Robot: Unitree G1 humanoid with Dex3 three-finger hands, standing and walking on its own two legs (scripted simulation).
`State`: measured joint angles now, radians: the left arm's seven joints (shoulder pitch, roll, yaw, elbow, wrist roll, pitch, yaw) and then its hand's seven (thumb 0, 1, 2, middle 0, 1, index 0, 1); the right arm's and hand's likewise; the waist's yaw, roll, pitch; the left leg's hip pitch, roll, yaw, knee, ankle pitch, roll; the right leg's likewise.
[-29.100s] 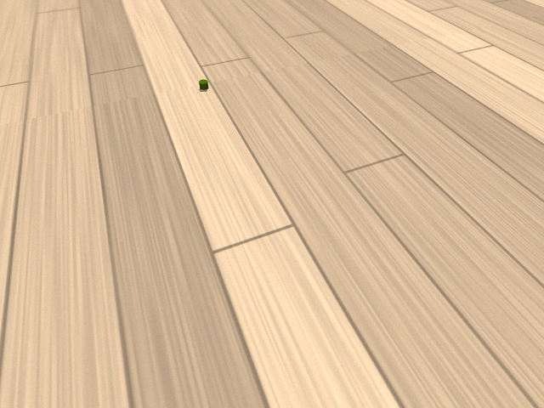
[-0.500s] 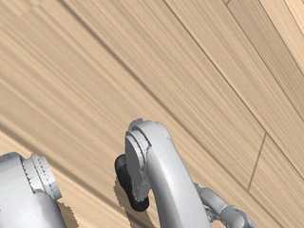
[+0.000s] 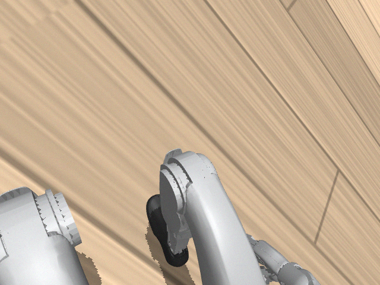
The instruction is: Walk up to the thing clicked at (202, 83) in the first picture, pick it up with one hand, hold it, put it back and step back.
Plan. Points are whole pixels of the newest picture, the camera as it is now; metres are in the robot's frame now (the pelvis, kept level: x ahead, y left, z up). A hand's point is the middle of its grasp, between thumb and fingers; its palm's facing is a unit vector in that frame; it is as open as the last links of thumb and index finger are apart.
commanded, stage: withdraw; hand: left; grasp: from above
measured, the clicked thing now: out of the picture +0.42 +0.39 -0.28
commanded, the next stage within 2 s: home in 0.74 s
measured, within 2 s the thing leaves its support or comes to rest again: neither
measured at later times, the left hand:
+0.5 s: hand out of the picture +0.40 +0.38 -0.10, palm faces -0.50 -0.16 -0.85, open 14.0 cm
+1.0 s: hand out of the picture +0.41 +0.38 -0.07, palm faces -0.36 -0.13 -0.92, open 13.3 cm
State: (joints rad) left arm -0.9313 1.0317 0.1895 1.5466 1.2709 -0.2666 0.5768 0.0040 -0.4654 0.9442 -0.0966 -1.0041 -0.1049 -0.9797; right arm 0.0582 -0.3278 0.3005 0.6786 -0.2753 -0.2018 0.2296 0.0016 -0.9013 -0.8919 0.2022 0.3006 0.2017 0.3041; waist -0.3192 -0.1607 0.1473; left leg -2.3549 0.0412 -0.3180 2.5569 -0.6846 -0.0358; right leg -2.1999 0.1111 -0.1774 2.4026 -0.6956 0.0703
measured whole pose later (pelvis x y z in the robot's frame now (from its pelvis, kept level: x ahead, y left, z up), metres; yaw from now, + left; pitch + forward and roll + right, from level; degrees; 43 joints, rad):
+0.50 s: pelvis -0.01 -0.01 +0.05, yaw +6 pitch +31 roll -10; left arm -0.94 0.84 0.02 1.31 1.14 -0.21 0.15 0.00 -0.49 0.99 -0.09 -1.01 -0.09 -0.99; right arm 0.11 -0.32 0.13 0.64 -0.11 -0.03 0.15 0.00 -0.90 -0.89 0.20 0.30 0.20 0.30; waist -0.21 -0.03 -0.01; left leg -2.27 0.04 -0.20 2.34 -0.61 -0.02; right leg -2.14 0.06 -0.10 2.26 -0.67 0.05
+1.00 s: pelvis +0.00 -0.01 +0.06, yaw +7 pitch +34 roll -9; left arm -0.85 0.78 0.09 1.16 1.12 -0.13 0.22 0.00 -0.31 0.89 -0.18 -0.81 -0.17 -0.80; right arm 0.17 -0.24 0.09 0.67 -0.10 0.01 0.13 0.00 -0.90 -0.89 0.20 0.30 0.20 0.30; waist -0.20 0.02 -0.08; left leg -2.29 0.04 -0.17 2.31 -0.63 -0.01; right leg -2.16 0.05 -0.08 2.25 -0.70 0.05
